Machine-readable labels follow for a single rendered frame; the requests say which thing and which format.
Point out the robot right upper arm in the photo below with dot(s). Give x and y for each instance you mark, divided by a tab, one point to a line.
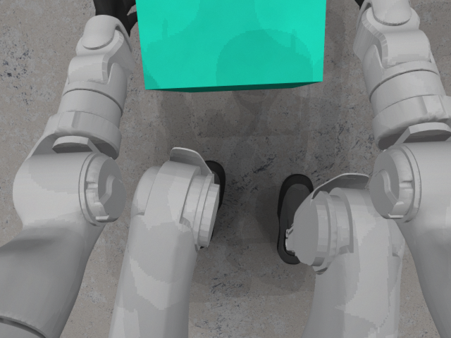
411	184

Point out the robot left upper arm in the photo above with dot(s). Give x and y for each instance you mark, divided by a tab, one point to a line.
64	202

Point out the carton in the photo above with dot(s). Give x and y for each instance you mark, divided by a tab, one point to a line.
230	45

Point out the right robot forearm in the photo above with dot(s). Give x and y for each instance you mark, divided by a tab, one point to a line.
402	80

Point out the left robot forearm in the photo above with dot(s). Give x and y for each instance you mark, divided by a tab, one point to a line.
94	95

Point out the robot left shin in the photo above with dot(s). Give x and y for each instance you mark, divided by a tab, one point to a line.
144	187

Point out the left robot thigh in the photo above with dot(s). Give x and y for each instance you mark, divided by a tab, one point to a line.
153	294

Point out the left robot hand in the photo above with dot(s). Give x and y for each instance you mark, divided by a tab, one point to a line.
118	9

